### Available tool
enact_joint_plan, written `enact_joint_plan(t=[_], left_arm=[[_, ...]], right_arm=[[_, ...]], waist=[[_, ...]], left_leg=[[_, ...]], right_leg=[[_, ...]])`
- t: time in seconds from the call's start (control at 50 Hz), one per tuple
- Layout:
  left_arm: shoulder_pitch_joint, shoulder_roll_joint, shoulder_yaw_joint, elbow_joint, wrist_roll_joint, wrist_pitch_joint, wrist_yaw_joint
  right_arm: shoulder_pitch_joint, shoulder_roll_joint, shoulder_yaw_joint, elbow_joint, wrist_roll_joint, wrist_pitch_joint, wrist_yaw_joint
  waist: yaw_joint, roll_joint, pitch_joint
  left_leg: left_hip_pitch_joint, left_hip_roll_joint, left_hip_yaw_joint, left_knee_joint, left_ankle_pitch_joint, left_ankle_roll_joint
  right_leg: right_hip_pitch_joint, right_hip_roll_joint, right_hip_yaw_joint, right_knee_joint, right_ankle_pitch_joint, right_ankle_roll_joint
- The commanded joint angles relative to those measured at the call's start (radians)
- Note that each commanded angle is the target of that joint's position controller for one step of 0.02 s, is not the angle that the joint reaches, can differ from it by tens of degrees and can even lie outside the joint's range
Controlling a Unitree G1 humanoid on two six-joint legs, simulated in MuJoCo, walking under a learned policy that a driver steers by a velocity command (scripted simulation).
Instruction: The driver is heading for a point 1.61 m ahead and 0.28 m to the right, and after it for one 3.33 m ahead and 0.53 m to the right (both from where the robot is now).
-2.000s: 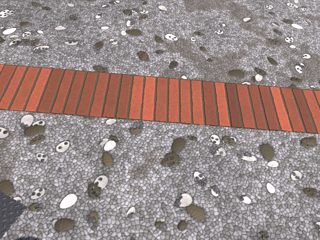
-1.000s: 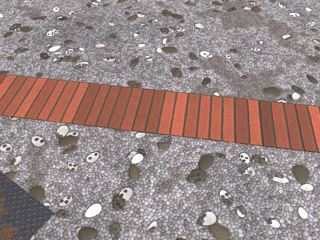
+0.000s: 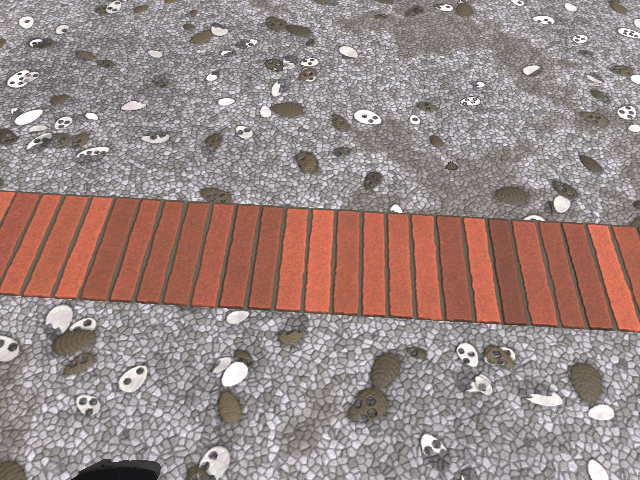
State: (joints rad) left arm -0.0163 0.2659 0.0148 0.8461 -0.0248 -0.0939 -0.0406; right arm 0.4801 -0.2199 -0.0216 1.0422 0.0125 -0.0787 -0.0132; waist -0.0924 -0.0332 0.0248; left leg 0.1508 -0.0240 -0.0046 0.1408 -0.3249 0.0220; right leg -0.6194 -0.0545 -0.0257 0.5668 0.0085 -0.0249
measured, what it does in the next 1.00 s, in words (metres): walks ahead: right foot, then left foot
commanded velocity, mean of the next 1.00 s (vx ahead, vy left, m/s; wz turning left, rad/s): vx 0.27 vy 0.00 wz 0.00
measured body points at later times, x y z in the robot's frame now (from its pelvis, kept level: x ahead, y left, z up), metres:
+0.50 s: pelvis +0.28 -0.03 +0.01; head +0.31 -0.03 +0.46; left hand +0.27 +0.24 -0.13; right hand +0.48 -0.27 -0.10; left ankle +0.48 +0.12 -0.69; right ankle +0.20 -0.12 -0.73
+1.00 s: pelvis +0.42 -0.02 +0.00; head +0.42 -0.03 +0.45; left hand +0.46 +0.25 -0.14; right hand +0.52 -0.26 -0.14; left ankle +0.47 +0.09 -0.73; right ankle +0.42 -0.15 -0.73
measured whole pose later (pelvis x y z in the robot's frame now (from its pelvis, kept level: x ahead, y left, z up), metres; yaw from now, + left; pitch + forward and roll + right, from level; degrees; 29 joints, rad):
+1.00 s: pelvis +0.42 -0.02 +0.00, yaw +0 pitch +0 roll +1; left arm 0.25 0.23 0.03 1.02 0.01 0.00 0.04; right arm 0.15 -0.22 -0.02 0.96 -0.01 -0.02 -0.02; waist 0.00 0.02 0.01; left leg -0.31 -0.01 0.04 0.47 -0.16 0.02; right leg -0.25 -0.04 0.01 0.54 -0.29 0.03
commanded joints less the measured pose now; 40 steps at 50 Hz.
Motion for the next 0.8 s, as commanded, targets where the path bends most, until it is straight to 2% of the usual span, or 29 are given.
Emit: enact_joint_plan(t=[0.02, 0.04, 0.06, 0.08, 0.1, 0.12, 0.14, 0.16, 0.18, 0.2, 0.24, 0.28, 0.32, 0.34, 0.4, 0.48, 0.52, 0.54, 0.56, 0.58, 0.6, 0.62, 0.64, 0.66, 0.68, 0.7, 0.74, 0.76, 0.8], left_arm=[[-0.061, 0.104, 0.028, -0.086, -0.002, -0.018, -0.008], [0.008, 0.129, 0.042, -0.072, -0.001, -0.017, -0.006], [0.157, 0.163, 0.065, -0.029, -0.004, -0.013, 0.000], [0.331, 0.202, 0.084, 0.016, -0.004, -0.006, 0.010], [0.460, 0.292, 0.106, 0.043, 0.024, 0.002, 0.016], [0.461, 0.242, 0.088, 0.051, 0.020, 0.003, 0.009], [0.365, 0.182, 0.070, 0.041, 0.010, -0.003, 0.007], [0.278, 0.145, 0.059, 0.018, 0.013, -0.008, 0.008], [0.210, 0.124, 0.053, 0.010, 0.024, -0.015, 0.003], [0.175, 0.094, 0.045, 0.006, 0.035, -0.022, -0.001], [0.172, 0.082, 0.042, 0.020, 0.034, -0.026, -0.006], [0.207, 0.103, 0.047, 0.041, 0.029, -0.031, 0.001], [0.249, 0.131, 0.054, 0.055, 0.030, -0.029, 0.017], [0.268, 0.135, 0.055, 0.061, 0.028, -0.025, 0.024], [0.301, 0.137, 0.050, 0.073, 0.028, -0.011, 0.039], [0.378, 0.142, 0.047, 0.112, 0.019, 0.015, 0.047], [0.366, 0.150, 0.050, 0.117, 0.018, 0.031, 0.051], [0.346, 0.157, 0.053, 0.115, 0.016, 0.036, 0.053], [0.327, 0.151, 0.051, 0.110, 0.016, 0.041, 0.055], [0.362, 0.132, 0.043, 0.101, 0.030, 0.038, 0.055], [0.510, 0.027, 0.010, 0.118, 0.044, 0.027, 0.046], [0.553, 0.019, 0.003, 0.152, 0.028, 0.027, 0.039], [0.495, 0.112, 0.028, 0.140, 0.008, 0.034, 0.036], [0.411, 0.123, 0.035, 0.119, -0.004, 0.048, 0.045], [0.358, 0.110, 0.038, 0.111, 0.002, 0.067, 0.057], [0.350, 0.101, 0.042, 0.111, 0.012, 0.088, 0.070], [0.382, 0.051, 0.032, 0.125, 0.023, 0.111, 0.084], [0.388, 0.042, 0.030, 0.131, 0.027, 0.113, 0.088], [0.381, 0.043, 0.031, 0.138, 0.029, 0.116, 0.089]], right_arm=[[-0.009, -0.195, -0.046, -0.037, 0.005, 0.001, -0.008], [-0.023, -0.207, -0.051, -0.044, -0.001, 0.009, -0.008], [-0.035, -0.199, -0.049, -0.051, -0.009, 0.020, -0.008], [-0.038, -0.182, -0.039, -0.069, -0.019, 0.024, -0.007], [0.080, -0.061, -0.008, -0.087, -0.024, 0.009, 0.005], [0.091, -0.037, 0.003, -0.068, -0.004, -0.020, 0.012], [-0.005, -0.137, -0.024, -0.099, 0.026, -0.041, 0.017], [-0.096, -0.167, -0.030, -0.125, 0.038, -0.052, 0.015], [-0.137, -0.161, -0.033, -0.133, 0.029, -0.052, 0.006], [-0.132, -0.155, -0.042, -0.130, 0.015, -0.041, -0.001], [-0.093, -0.106, -0.039, -0.123, 0.007, -0.014, -0.003], [-0.135, -0.106, -0.042, -0.145, 0.000, 0.000, -0.007], [-0.229, -0.117, -0.046, -0.181, -0.009, -0.001, -0.008], [-0.268, -0.116, -0.046, -0.195, -0.012, -0.004, -0.006], [-0.375, -0.080, -0.031, -0.226, -0.017, -0.020, 0.006], [-0.459, -0.087, -0.025, -0.255, -0.009, -0.024, 0.027], [-0.445, -0.120, -0.034, -0.261, -0.015, -0.028, 0.036], [-0.401, -0.142, -0.042, -0.249, -0.019, -0.031, 0.037], [-0.310, -0.169, -0.055, -0.217, -0.027, -0.035, 0.035], [-0.224, -0.234, -0.071, -0.197, -0.040, -0.038, 0.028], [-0.164, -0.269, -0.070, -0.188, -0.061, -0.027, 0.022], [-0.135, -0.177, -0.047, -0.176, -0.040, -0.010, 0.024], [-0.174, -0.155, -0.036, -0.182, -0.018, 0.000, 0.032], [-0.265, -0.152, -0.034, -0.196, -0.014, 0.007, 0.030], [-0.343, -0.138, -0.027, -0.207, -0.020, 0.010, 0.027], [-0.400, -0.128, -0.023, -0.215, -0.028, 0.012, 0.023], [-0.444, -0.142, -0.031, -0.212, -0.046, 0.021, 0.021], [-0.441, -0.137, -0.030, -0.206, -0.048, 0.023, 0.018], [-0.431, -0.135, -0.030, -0.192, -0.036, 0.027, 0.012]], waist=[[0.081, 0.138, 0.074], [0.122, 0.157, 0.013], [0.196, 0.158, -0.082], [0.268, 0.137, -0.196], [0.223, -0.104, -0.359], [0.214, -0.228, -0.438], [0.201, -0.157, -0.254], [0.176, -0.074, -0.135], [0.138, -0.001, -0.066], [0.100, -0.010, -0.045], [0.063, -0.038, -0.031], [0.059, -0.031, 0.005], [0.078, -0.008, 0.032], [0.089, -0.002, 0.036], [0.117, -0.001, 0.044], [0.149, -0.019, 0.007], [0.123, -0.037, -0.020], [0.094, -0.043, -0.042], [0.046, -0.028, -0.088], [0.030, 0.042, -0.185], [0.077, 0.216, -0.339], [0.059, 0.269, -0.461], [0.053, 0.184, -0.398], [0.071, 0.132, -0.275], [0.089, 0.095, -0.175], [0.117, 0.109, -0.131], [0.146, 0.163, -0.104], [0.147, 0.171, -0.116], [0.144, 0.161, -0.143]], left_leg=[[-0.069, 0.276, -0.081, 0.036, 0.597, 0.122], [-0.048, 0.272, -0.067, 0.129, 0.791, 0.110], [-0.071, 0.238, -0.037, 0.305, 0.929, 0.089], [-0.224, 0.199, -0.018, 0.542, 0.818, 0.061], [-0.605, 0.043, 0.014, 0.945, 0.366, 0.001], [-0.757, -0.044, -0.106, 1.163, -0.216, -0.004], [-0.861, 0.022, -0.135, 1.245, -0.183, 0.020], [-0.861, 0.079, -0.102, 1.222, -0.094, 0.037], [-0.814, 0.125, -0.083, 1.152, -0.012, 0.038], [-0.747, 0.160, -0.087, 1.096, 0.033, 0.040], [-0.679, 0.180, -0.081, 1.038, 0.056, 0.031], [-0.721, 0.191, -0.067, 0.966, 0.104, 0.012], [-0.808, 0.199, -0.063, 0.849, 0.209, -0.011], [-0.830, 0.197, -0.058, 0.781, 0.270, -0.018], [-0.726, 0.137, 0.002, 0.534, 0.430, -0.023], [-0.665, 0.080, 0.009, 0.403, 0.480, -0.011], [-0.637, 0.067, -0.010, 0.358, 0.410, 0.016], [-0.583, 0.055, -0.009, 0.331, 0.395, 0.032], [-0.465, 0.038, 0.007, 0.276, 0.461, 0.053], [-0.266, 0.124, -0.055, 0.315, 0.849, 0.089], [0.092, 0.359, -0.301, 0.399, 1.180, 0.255], [0.150, 0.446, -0.439, 0.371, 1.203, 0.346], [0.043, 0.401, -0.396, 0.327, 0.974, 0.313], [-0.088, 0.360, -0.339, 0.275, 0.748, 0.269], [-0.237, 0.325, -0.291, 0.216, 0.579, 0.239], [-0.364, 0.292, -0.247, 0.166, 0.451, 0.210], [-0.515, 0.235, -0.173, 0.112, 0.334, 0.192], [-0.528, 0.225, -0.153, 0.107, 0.312, 0.194], [-0.526, 0.219, -0.141, 0.102, 0.195, 0.189]], right_leg=[[0.088, 0.029, -0.002, -0.045, -0.016, -0.041], [0.188, 0.058, -0.023, -0.033, -0.049, -0.059], [0.372, 0.089, -0.045, -0.029, -0.065, -0.085], [0.643, 0.018, 0.030, -0.006, -0.080, -0.124], [1.021, -0.243, 0.469, -0.057, -0.293, -0.265], [1.062, -0.343, 0.829, -0.276, -0.442, -0.325], [0.918, -0.307, 0.727, -0.309, -0.489, -0.270], [0.747, -0.273, 0.563, -0.327, -0.412, -0.236], [0.587, -0.235, 0.445, -0.357, -0.291, -0.217], [0.490, -0.191, 0.354, -0.379, -0.204, -0.199], [0.396, -0.160, 0.272, -0.431, -0.155, -0.208], [0.365, -0.152, 0.218, -0.468, -0.115, -0.224], [0.395, -0.153, 0.193, -0.485, -0.078, -0.228], [0.416, -0.146, 0.175, -0.486, -0.055, -0.221], [0.397, -0.083, 0.050, -0.437, 0.224, -0.172], [0.522, -0.109, 0.047, -0.342, 0.313, -0.151], [0.598, -0.139, 0.078, -0.266, 0.337, -0.131], [0.619, -0.140, 0.087, -0.209, 0.366, -0.117], [0.620, -0.103, 0.073, -0.101, 0.404, -0.092], [0.544, -0.039, 0.038, 0.069, 0.279, -0.050], [0.260, 0.059, 0.013, 0.374, -0.195, 0.015], [0.188, 0.103, 0.086, 0.553, -0.701, 0.051], [0.151, 0.062, 0.141, 0.612, -0.725, 0.051], [0.104, 0.029, 0.115, 0.606, -0.677, 0.056], [0.104, 0.000, 0.098, 0.548, -0.624, 0.065], [0.169, -0.026, 0.097, 0.474, -0.569, 0.071], [0.305, -0.008, 0.053, 0.329, -0.496, 0.080], [0.346, -0.003, 0.045, 0.271, -0.464, 0.079], [0.413, 0.001, 0.033, 0.150, -0.339, 0.067]])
